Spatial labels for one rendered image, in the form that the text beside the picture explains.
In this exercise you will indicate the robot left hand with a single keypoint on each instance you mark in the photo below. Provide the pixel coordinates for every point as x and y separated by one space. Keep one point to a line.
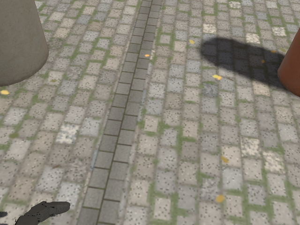
42 211

